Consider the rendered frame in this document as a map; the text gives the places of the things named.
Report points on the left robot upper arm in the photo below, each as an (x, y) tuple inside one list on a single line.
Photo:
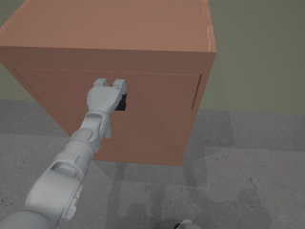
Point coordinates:
[(54, 200)]

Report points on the cabinet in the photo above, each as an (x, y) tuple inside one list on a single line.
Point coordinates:
[(138, 36)]

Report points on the robot left hand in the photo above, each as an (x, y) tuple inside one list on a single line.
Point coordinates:
[(101, 97)]

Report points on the handle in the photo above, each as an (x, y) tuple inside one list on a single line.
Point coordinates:
[(122, 104)]

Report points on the drawer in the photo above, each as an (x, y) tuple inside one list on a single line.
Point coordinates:
[(148, 91)]

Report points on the robot left forearm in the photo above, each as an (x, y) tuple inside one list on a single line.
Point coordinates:
[(77, 155)]

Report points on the right robot shin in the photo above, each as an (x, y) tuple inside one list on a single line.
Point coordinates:
[(186, 221)]

